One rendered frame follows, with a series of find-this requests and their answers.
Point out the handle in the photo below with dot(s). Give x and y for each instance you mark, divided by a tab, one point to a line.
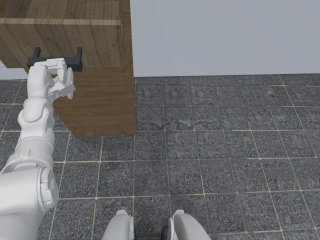
75	63

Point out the right robot thigh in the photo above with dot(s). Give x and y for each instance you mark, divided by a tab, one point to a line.
184	227

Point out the drawer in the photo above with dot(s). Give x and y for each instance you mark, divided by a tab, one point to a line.
59	27

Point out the robot left hand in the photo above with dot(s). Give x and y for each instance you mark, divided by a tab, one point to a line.
39	81

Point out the robot left forearm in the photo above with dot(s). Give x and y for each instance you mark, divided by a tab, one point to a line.
35	145

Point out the cabinet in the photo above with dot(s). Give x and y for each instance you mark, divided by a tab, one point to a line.
103	102

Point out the robot left upper arm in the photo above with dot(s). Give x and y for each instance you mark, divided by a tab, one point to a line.
25	197

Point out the robot right shin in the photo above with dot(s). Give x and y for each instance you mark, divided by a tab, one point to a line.
177	212

